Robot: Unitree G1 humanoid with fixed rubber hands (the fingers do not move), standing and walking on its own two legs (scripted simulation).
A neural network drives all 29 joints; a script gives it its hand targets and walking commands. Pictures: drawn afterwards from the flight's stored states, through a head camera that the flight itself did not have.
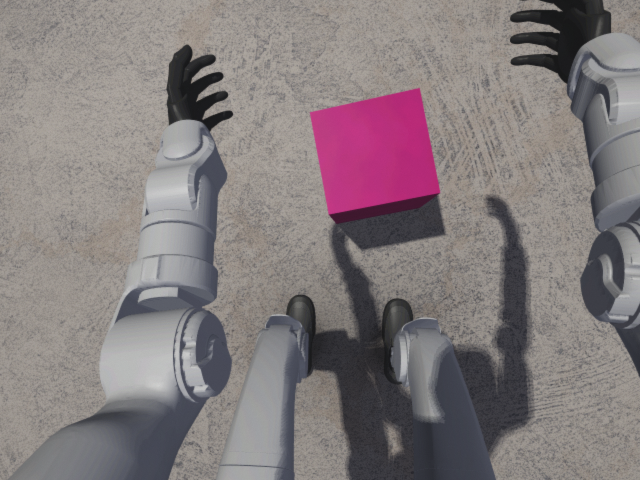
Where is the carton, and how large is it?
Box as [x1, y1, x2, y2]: [310, 88, 439, 223]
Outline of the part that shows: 419,88 310,112 328,212 336,223 416,208 421,206 439,193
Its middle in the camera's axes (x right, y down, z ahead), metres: +0.11 -0.17 +0.85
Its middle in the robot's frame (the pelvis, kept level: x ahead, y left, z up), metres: +0.54 -0.02 -0.53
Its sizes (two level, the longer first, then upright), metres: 0.210 0.200 0.250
